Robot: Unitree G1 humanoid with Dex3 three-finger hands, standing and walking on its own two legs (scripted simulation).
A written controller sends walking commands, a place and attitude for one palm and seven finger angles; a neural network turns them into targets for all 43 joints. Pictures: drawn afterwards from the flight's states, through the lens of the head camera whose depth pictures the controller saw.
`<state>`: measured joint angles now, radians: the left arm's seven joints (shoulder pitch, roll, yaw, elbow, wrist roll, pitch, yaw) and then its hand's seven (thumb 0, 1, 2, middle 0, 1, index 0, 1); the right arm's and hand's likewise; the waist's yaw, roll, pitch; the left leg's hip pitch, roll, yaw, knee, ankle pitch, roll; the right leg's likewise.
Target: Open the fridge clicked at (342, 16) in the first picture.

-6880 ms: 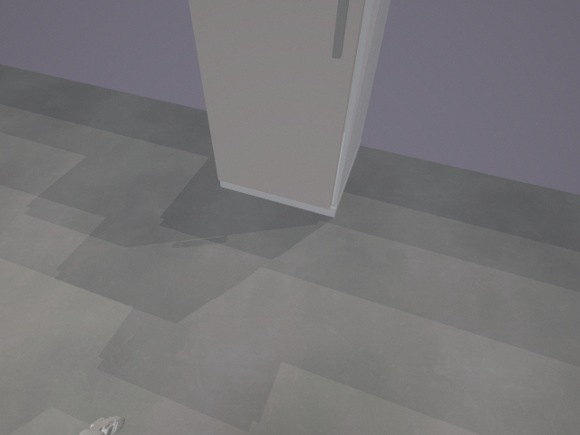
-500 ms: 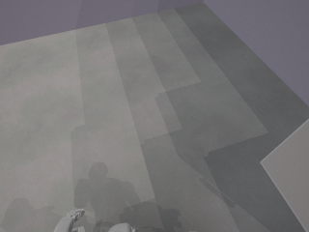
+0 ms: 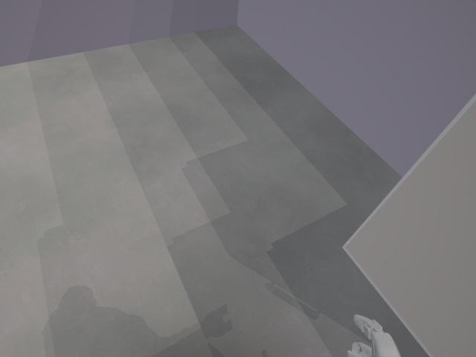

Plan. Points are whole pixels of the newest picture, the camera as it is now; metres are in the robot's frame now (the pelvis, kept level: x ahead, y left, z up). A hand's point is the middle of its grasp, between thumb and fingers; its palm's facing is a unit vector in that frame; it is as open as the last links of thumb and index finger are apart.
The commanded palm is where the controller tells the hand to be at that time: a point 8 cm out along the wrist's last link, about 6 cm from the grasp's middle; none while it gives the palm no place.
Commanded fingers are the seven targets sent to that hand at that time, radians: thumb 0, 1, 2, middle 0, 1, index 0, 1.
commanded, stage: turn to face it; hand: right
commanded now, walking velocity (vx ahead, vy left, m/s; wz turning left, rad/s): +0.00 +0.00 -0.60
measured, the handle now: out of the picture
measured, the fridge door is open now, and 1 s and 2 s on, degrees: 0 0 0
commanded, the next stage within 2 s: take the last steps up to it in 1.38 s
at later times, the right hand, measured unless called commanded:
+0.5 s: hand out of the picture -0.08 -0.25 -0.18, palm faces +0.38 +0.89 -0.26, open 7.4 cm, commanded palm none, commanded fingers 0.00 -0.90 -0.90 0.20 0.30 0.20 0.30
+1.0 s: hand out of the picture -0.01 -0.29 -0.13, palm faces +0.55 +0.79 -0.27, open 7.4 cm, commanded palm none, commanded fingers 0.00 -0.90 -0.90 0.20 0.30 0.20 0.30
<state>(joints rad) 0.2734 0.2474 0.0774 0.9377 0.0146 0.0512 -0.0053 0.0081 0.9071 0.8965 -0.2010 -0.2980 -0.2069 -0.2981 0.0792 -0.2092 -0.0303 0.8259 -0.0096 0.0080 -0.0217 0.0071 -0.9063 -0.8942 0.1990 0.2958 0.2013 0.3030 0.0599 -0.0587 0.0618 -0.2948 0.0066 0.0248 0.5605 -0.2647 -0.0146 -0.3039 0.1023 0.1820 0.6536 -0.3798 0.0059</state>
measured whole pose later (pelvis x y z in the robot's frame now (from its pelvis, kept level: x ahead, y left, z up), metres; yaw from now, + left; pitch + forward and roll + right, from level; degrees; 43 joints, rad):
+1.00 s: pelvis -0.02 -0.03 +0.01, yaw -36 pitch +1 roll +1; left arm 0.27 0.21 0.06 0.94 0.03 0.05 0.00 0.01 0.91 0.90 -0.20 -0.30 -0.21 -0.30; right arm 0.08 -0.23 -0.05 0.86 -0.01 0.05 -0.02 0.01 -0.91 -0.89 0.20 0.30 0.20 0.30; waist 0.07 -0.03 0.06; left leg -0.38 0.01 -0.03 0.79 -0.43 -0.09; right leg -0.29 0.11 0.17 0.47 -0.19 -0.06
